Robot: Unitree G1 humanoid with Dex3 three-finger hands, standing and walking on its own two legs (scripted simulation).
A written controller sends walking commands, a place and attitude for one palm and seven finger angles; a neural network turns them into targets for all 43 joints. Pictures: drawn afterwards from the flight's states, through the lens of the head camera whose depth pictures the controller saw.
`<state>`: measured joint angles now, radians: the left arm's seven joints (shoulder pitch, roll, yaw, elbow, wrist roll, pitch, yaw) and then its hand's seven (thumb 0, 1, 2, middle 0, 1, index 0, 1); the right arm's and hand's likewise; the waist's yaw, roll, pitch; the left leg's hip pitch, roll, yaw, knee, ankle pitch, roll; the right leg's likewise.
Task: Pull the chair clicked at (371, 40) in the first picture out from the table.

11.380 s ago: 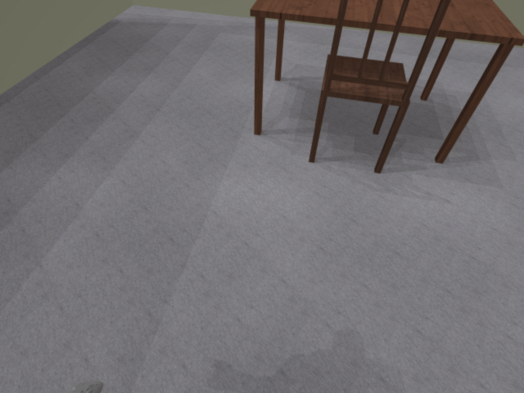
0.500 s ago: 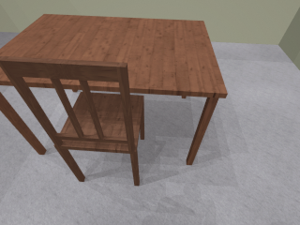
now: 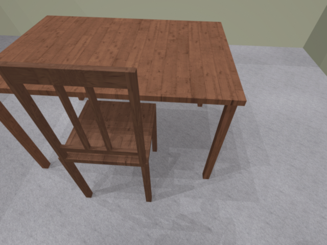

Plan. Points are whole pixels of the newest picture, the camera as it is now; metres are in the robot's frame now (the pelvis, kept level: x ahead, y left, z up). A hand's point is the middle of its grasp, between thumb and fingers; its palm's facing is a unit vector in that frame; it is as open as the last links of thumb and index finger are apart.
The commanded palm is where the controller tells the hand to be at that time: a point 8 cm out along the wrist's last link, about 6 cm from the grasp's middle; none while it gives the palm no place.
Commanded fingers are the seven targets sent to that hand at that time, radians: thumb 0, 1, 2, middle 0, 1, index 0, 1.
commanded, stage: look again from close up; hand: left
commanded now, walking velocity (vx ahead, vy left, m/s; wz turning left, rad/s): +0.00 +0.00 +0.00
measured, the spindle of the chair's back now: (75, 121) +0.52 +0.36 -0.06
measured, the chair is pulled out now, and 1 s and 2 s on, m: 0.00 0.00 0.00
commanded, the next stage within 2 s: shuffle to correct the standing spot in 0.58 s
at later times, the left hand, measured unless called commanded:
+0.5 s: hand out of the picture -0.03 +0.15 -0.17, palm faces +0.07 -0.98 -0.16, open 7.4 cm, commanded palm none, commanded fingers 0.00 0.90 0.90 -0.20 -0.30 -0.20 -0.30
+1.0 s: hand out of the picture -0.03 +0.17 -0.19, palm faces +0.16 -0.98 -0.14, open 7.4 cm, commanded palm none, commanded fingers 0.00 0.90 0.90 -0.20 -0.30 -0.20 -0.30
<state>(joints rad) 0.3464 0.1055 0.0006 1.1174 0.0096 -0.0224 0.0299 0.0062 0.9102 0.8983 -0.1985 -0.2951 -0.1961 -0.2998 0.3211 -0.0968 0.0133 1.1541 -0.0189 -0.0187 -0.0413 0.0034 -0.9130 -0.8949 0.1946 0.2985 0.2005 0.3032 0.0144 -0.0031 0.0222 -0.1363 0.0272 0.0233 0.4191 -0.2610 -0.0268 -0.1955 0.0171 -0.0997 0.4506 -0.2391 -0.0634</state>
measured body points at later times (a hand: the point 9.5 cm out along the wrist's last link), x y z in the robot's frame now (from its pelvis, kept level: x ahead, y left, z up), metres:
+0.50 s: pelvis +0.00 +0.00 +0.00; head +0.01 -0.01 +0.45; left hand -0.03 +0.20 -0.16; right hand -0.02 -0.20 -0.17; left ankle -0.02 +0.14 -0.74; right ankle +0.01 -0.07 -0.74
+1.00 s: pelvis +0.02 +0.02 -0.01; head +0.02 +0.04 +0.44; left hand -0.04 +0.23 -0.17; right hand +0.00 -0.20 -0.16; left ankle +0.01 +0.12 -0.74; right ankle +0.01 -0.07 -0.74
